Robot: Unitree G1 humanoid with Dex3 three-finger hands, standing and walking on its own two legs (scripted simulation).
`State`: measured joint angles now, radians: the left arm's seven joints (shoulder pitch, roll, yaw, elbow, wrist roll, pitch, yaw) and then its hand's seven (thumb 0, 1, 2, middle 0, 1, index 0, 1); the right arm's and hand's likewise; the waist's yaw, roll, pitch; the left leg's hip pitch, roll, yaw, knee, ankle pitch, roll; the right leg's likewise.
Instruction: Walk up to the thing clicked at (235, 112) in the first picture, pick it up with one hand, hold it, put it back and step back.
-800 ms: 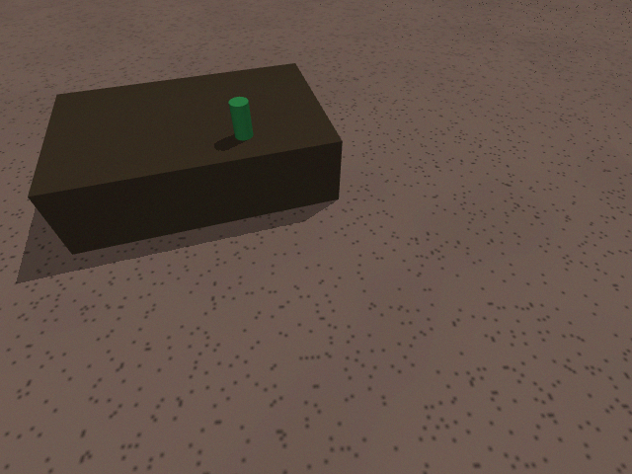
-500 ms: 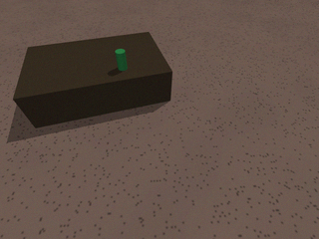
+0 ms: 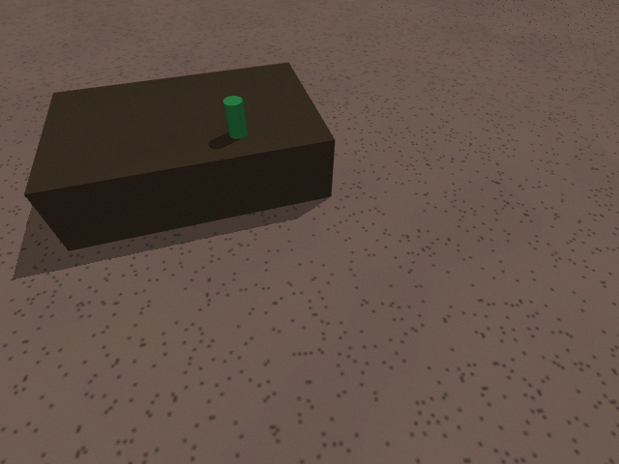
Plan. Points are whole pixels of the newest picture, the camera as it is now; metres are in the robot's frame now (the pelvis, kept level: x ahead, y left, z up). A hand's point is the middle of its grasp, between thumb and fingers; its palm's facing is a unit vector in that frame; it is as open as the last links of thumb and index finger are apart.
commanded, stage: stand
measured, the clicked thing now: (235, 117) +1.46 +0.29 -0.37
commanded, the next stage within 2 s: walk up in 0.32 s
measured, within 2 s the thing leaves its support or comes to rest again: neither
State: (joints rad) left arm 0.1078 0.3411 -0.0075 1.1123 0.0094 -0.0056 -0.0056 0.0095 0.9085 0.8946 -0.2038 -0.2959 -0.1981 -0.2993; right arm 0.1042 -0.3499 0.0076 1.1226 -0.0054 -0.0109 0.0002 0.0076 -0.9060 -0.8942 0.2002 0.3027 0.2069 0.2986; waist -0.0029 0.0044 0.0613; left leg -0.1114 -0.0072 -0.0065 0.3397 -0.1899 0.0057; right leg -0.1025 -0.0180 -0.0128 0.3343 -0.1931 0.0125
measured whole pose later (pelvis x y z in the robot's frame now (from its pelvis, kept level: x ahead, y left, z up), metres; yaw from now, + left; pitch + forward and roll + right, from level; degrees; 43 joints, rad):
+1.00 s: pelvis +0.19 +0.15 -0.01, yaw +10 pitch -3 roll +1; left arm 0.21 0.42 0.05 0.93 0.01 -0.04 -0.07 0.01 0.91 0.89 -0.20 -0.30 -0.20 -0.30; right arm 0.39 -0.38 -0.05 0.91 -0.01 -0.06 0.07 0.01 -0.90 -0.89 0.20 0.30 0.21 0.30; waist -0.05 -0.03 0.07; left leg -0.09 -0.04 0.05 0.44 -0.29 0.05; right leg -0.52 -0.10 -0.04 0.81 -0.24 -0.02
